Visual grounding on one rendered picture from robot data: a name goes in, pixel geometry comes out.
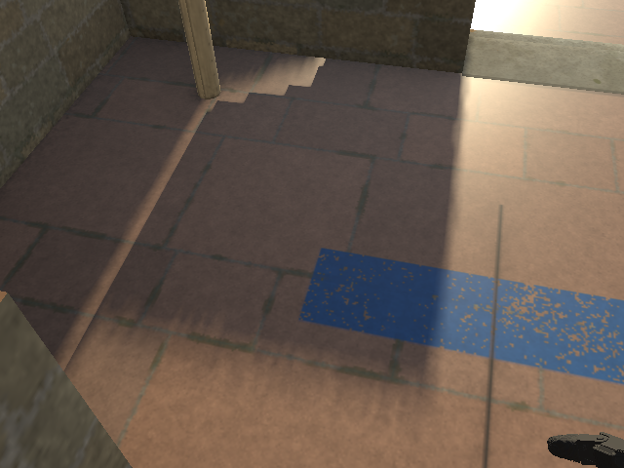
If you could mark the right robot hand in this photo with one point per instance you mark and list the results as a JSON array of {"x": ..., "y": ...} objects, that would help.
[{"x": 604, "y": 450}]

